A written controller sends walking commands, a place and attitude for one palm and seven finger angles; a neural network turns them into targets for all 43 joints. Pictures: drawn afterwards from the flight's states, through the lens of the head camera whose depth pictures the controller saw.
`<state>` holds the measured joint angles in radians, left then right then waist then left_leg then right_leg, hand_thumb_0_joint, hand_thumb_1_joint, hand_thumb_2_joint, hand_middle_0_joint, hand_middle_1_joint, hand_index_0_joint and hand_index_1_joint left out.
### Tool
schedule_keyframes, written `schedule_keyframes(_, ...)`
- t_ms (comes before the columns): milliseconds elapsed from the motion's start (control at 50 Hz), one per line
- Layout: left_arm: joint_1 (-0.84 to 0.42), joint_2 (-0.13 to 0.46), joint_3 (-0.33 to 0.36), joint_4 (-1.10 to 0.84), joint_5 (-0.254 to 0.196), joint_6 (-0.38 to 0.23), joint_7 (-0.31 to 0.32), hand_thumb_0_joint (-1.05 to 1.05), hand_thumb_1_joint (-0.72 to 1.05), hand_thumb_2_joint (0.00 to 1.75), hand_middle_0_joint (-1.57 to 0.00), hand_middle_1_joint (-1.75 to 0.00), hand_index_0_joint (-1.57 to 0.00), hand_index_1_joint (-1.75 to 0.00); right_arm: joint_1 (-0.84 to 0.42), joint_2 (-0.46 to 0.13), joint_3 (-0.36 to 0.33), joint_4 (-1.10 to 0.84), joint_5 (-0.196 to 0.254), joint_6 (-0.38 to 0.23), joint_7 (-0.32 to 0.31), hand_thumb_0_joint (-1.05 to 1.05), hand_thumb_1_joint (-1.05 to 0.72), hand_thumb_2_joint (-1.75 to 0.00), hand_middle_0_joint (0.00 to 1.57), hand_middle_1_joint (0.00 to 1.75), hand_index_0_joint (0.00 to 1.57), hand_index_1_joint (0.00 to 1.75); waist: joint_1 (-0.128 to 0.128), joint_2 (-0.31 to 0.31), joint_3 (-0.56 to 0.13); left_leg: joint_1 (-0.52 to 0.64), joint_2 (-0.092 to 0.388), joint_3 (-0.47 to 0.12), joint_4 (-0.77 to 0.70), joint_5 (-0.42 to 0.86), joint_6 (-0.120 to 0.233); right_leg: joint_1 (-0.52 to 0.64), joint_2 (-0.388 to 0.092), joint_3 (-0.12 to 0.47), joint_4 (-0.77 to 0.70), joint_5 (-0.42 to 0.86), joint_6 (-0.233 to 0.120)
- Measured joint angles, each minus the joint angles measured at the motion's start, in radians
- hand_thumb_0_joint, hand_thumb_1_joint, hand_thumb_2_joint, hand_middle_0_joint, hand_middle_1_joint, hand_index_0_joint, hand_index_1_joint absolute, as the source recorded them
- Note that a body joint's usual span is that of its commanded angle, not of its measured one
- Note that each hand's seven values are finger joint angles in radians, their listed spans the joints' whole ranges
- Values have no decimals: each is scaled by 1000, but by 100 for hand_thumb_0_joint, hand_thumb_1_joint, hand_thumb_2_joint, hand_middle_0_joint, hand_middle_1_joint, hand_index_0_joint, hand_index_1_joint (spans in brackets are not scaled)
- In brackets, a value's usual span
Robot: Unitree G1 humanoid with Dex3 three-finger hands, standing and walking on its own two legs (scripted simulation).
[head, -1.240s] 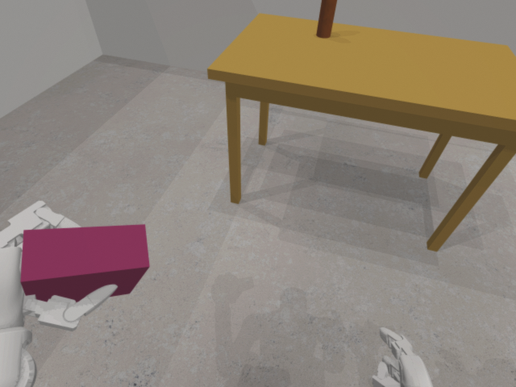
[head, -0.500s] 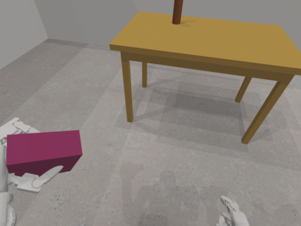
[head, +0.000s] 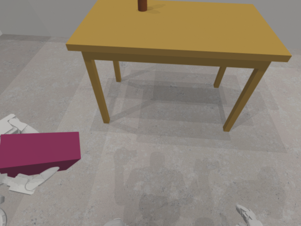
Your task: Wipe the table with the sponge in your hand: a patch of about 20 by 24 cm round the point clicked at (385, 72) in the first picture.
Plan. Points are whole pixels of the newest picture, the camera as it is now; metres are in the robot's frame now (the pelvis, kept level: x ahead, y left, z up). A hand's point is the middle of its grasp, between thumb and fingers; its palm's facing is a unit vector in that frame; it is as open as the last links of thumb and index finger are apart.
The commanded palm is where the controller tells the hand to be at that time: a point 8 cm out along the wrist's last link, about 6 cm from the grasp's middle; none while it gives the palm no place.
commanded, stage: walk to a spot facing it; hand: left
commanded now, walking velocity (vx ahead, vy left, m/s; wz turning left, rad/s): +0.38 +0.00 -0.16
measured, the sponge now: (51, 154) +0.22 +0.21 +0.15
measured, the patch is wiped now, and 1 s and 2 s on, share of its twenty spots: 0.00 0.00 0.00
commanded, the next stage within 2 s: turn to face it in 0.58 s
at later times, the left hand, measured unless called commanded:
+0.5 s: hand (92, 87) +0.41 +0.18 +0.16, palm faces +0.33 -0.80 -0.50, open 9.3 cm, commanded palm +0.35 +0.21 +0.18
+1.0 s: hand (113, 53) +0.56 +0.15 +0.16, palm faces +0.29 -0.89 -0.34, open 9.3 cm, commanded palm +0.50 +0.18 +0.18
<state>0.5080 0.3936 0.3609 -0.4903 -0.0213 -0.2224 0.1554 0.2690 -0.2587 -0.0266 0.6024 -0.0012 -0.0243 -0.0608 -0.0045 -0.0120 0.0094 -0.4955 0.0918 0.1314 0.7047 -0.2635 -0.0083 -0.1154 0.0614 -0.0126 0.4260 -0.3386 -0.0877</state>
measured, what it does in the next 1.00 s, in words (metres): walks ahead: left foot, then right foot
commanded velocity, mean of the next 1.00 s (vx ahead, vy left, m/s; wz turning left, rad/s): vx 0.20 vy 0.00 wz -0.19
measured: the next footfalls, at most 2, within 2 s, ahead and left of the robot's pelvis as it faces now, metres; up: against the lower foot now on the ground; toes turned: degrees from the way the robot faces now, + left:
left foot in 0.08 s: +0.14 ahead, +0.13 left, +0.00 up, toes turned +9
right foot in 0.48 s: +0.25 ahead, -0.17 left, +0.00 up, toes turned -17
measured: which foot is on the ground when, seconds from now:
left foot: up 0.00-0.06, down 0.08-0.50, up 0.52-0.84, down 0.86-1.00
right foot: down 0.00-0.08, up 0.10-0.46, down 0.48-0.88, up 0.90-1.00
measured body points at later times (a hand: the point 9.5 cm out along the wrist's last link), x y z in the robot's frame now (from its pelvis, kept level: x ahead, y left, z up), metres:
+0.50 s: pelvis +0.16 -0.05 -0.02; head +0.18 -0.07 +0.43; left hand +0.39 +0.22 +0.19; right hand +0.28 -0.27 -0.13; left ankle +0.11 +0.12 -0.73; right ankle +0.21 -0.16 -0.74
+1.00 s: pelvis +0.29 -0.06 -0.01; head +0.31 -0.04 +0.44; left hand +0.54 +0.20 +0.18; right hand +0.43 -0.31 -0.08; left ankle +0.37 +0.04 -0.74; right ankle +0.22 -0.16 -0.69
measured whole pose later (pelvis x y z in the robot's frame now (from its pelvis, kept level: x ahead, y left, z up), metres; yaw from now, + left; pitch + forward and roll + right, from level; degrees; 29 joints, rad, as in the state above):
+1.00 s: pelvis +0.29 -0.06 -0.01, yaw -13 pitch -1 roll -1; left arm 0.35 0.36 0.37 -0.44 -0.02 -0.20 0.17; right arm 0.15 -0.16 0.01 0.56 -0.01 -0.03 -0.06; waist 0.04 -0.02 0.07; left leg -0.34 0.13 0.21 0.61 -0.23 0.02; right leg -0.35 -0.02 -0.05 0.97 -0.55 0.03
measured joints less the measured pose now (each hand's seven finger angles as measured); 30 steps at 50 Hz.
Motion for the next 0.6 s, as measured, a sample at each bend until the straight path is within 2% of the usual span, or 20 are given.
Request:
schedule_keyframes(40,1,-9,-5,-15,-2,5,4,-1,-42,99,-84,-135,-84,-135,5,6,4,-10,0,-6,-2,2,-90,-90,20,30,20,30,8,-8,-6,65,-15,31,-102,34,11,14,-4,12,40,-46,9)
schedule_keyframes(80,0,-10,1,-31,-6,4,9,-1,-42,99,-84,-135,-84,-135,-6,16,9,-22,-1,-14,-6,2,-90,-90,20,30,20,30,14,-24,-8,134,-31,57,-171,81,37,-9,-13,28,167,-121,23)
schedule_keyframes(120,-33,-11,5,-7,-6,5,14,-1,-42,99,-84,-135,-84,-135,-47,47,16,-19,-4,-14,-11,2,-90,-90,20,30,20,30,17,-51,7,150,-38,87,-114,39,45,-97,-35,31,416,-158,52)
schedule_keyframes(160,-70,-8,1,28,-3,15,12,-1,-42,99,-84,-135,-84,-135,-79,77,34,-15,-12,-20,-11,2,-90,-90,20,30,20,30,9,-47,13,175,-28,95,-95,1,41,-202,-39,16,641,-169,67)
schedule_keyframes(220,-104,-1,-6,25,6,36,5,-1,-42,99,-84,-135,-84,-135,-95,117,62,-16,-12,-36,-1,2,-90,-90,20,30,20,30,4,-30,17,220,-6,96,-121,-11,28,-336,-79,-20,757,-118,85)
schedule_keyframes(280,-85,-8,-7,-24,12,27,0,-1,-42,99,-84,-135,-84,-135,-83,140,81,-21,-12,-51,9,2,-90,-90,20,30,20,30,10,-8,20,270,20,104,-165,-16,11,-412,-133,-53,673,-31,98)
schedule_keyframes(340,-53,-16,-1,-37,16,8,-3,-1,-42,99,-84,-135,-84,-135,-54,145,84,-19,-13,-59,11,1,-90,-90,20,30,21,30,13,25,18,318,47,106,-206,-25,-9,-416,-165,-88,510,25,110)
schedule_keyframes(400,-41,-19,9,2,15,3,-6,-1,-42,99,-84,-135,-84,-135,-25,136,78,-8,-12,-59,6,1,-90,-90,21,30,21,30,16,58,16,355,73,104,-228,-44,-35,-380,-167,-120,380,41,119)
schedule_keyframes(460,-49,-12,20,46,12,16,-6,-1,-42,99,-84,-135,-84,-135,-5,119,65,-1,-8,-54,-1,1,-90,-90,21,30,21,30,21,74,23,365,105,97,-177,-99,-60,-299,-142,-161,236,68,116)
schedule_keyframes(480,-56,0,24,48,11,23,-5,-1,-42,99,-84,-135,-84,-135,0,115,61,-2,-4,-53,-3,2,-90,-90,21,30,21,30,22,67,28,351,114,92,-118,-135,-54,-260,-132,-169,177,84,110)
schedule_keyframes(500,-76,0,22,49,15,30,-4,-1,-42,99,-84,-135,-84,-135,-7,105,53,4,1,-52,-3,2,-90,-90,21,30,21,30,24,67,40,315,131,79,-21,-168,-32,-255,-123,-174,176,126,74)
schedule_keyframes(520,-101,-16,12,51,20,36,-4,-1,-42,99,-84,-135,-84,-135,-28,88,44,20,4,-45,-3,2,-90,-90,21,30,21,30,25,73,61,260,129,31,119,-207,-14,-266,-118,-178,224,105,49)
schedule_keyframes(560,-135,-53,-16,44,20,44,-5,-1,-42,99,-84,-135,-84,-135,-77,51,27,53,2,-32,1,2,-90,-90,20,30,21,30,19,72,101,145,75,-56,388,-245,0,-260,-118,-177,270,45,30)
schedule_keyframes(600,-122,-70,-34,12,20,47,-8,-1,-42,99,-84,-135,-84,-135,-109,25,10,60,2,-18,9,2,-90,-90,20,30,21,30,6,61,119,52,29,-84,548,-217,-5,-233,-116,-169,255,25,32)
